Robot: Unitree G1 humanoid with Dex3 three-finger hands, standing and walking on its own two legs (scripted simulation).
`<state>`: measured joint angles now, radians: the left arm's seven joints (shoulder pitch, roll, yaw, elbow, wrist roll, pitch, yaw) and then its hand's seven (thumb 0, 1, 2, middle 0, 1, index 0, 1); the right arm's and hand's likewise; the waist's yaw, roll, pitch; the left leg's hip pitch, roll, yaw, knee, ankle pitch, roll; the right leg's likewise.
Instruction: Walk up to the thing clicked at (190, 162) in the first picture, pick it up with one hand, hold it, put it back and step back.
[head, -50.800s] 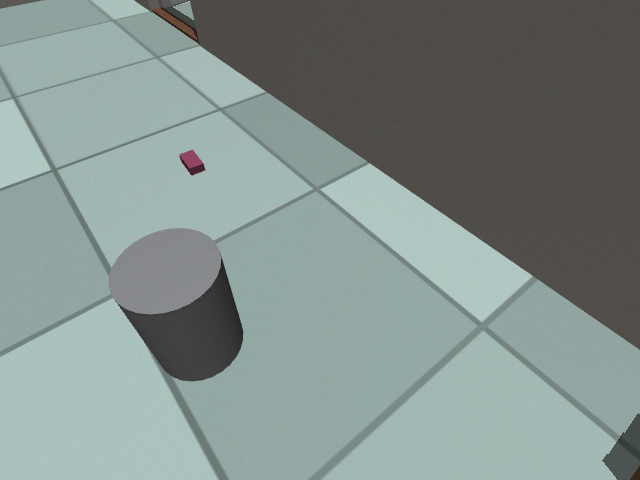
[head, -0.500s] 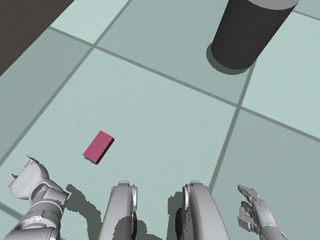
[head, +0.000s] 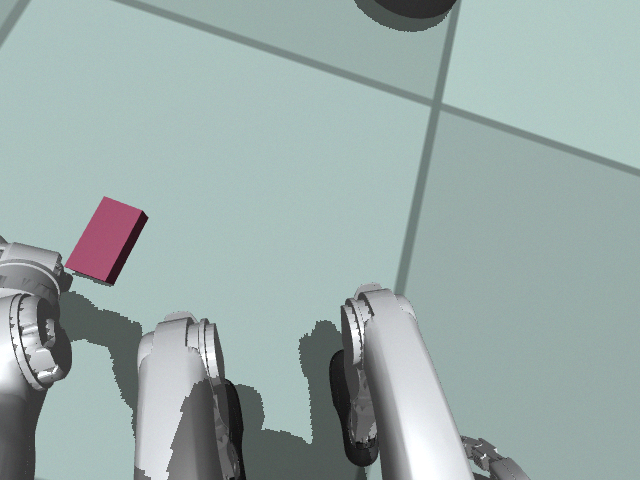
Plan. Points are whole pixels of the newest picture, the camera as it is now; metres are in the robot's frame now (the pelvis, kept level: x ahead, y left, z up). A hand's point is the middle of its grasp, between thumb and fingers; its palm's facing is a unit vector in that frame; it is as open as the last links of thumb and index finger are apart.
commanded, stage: rise first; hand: left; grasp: from above
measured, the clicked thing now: (108, 240) +0.50 +0.31 -0.38
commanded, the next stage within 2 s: approach in 1.02 s
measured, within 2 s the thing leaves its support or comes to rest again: neither
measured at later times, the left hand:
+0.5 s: hand (46, 248) +0.44 +0.33 -0.20, palm faces -0.09 -0.43 -0.90, open 13.4 cm
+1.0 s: hand (51, 245) +0.45 +0.34 -0.23, palm faces -0.09 -0.43 -0.90, open 13.3 cm
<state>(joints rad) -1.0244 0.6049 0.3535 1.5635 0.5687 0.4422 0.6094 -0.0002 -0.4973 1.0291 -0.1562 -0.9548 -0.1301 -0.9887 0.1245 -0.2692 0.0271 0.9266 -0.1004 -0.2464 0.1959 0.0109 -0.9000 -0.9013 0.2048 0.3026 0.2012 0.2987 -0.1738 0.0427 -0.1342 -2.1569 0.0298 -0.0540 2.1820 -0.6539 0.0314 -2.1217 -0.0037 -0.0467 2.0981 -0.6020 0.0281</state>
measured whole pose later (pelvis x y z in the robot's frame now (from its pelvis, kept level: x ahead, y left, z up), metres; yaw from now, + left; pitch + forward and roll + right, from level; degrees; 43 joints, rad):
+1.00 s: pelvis +0.01 +0.00 -0.07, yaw -2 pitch +34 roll -8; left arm -1.19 0.82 0.45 1.69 0.72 0.40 0.60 0.00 -0.41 0.89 -0.23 -0.90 -0.22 -0.92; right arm 0.17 -0.33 0.11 0.85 -0.15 -0.29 0.29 0.01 -0.92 -0.91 0.20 0.30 0.20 0.30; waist -0.26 0.01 0.02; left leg -2.33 0.02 -0.11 2.42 -0.70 0.02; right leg -2.29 0.00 -0.09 2.32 -0.64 0.02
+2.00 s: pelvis +0.01 +0.00 -0.08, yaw -8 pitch +30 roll -13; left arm -1.34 1.05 0.36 1.84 0.57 0.44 0.77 0.00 -0.55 1.00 -0.09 -1.03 -0.08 -1.05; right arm 0.16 -0.40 0.31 0.73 -0.15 -0.29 0.42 0.00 -0.93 -0.91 0.20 0.30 0.20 0.30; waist -0.44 -0.07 0.19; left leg -2.34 0.04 -0.22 2.50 -0.72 0.02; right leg -2.26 0.03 -0.18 2.31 -0.60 0.04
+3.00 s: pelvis +0.01 +0.00 -0.08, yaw -10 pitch +29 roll -17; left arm -1.29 1.14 0.38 1.77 0.50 0.39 0.81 0.00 -0.50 1.05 -0.11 -1.04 -0.09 -1.07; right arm 0.09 -0.43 0.39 0.65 -0.16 -0.27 0.45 0.00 -0.93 -0.91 0.20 0.30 0.20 0.30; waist -0.44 -0.16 0.25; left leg -2.34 0.02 -0.27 2.54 -0.74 0.01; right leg -2.23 0.03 -0.22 2.31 -0.62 0.04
